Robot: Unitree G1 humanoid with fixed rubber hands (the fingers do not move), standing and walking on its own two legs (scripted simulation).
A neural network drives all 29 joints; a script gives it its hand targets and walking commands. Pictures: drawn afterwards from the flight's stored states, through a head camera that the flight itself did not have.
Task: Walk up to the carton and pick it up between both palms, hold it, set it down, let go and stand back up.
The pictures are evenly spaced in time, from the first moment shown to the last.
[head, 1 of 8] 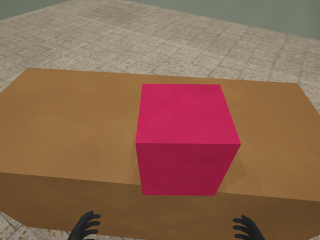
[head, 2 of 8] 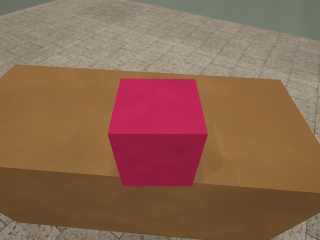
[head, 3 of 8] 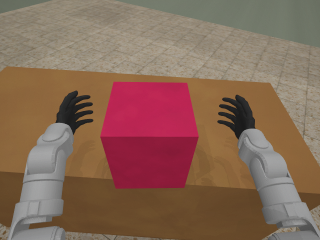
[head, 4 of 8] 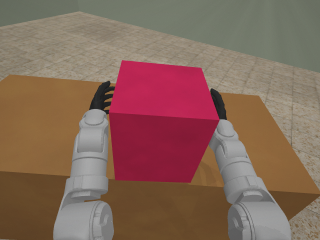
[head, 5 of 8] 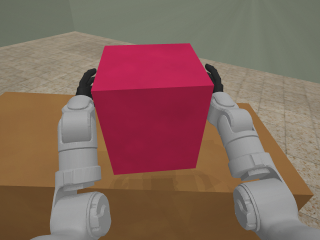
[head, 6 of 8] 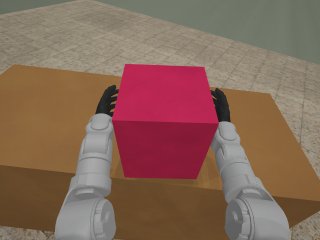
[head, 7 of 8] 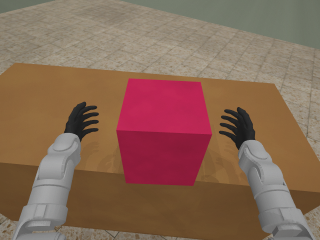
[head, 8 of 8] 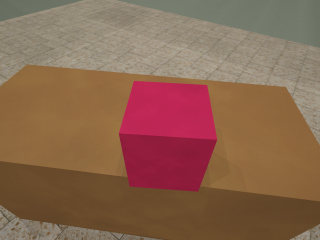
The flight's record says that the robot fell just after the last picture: no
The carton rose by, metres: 0.19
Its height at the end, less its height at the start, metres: +0.00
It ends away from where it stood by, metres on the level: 0.02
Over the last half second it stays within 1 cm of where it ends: yes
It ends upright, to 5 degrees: yes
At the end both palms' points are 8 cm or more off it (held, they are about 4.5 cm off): yes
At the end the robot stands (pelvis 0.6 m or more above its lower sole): yes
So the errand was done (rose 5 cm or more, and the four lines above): yes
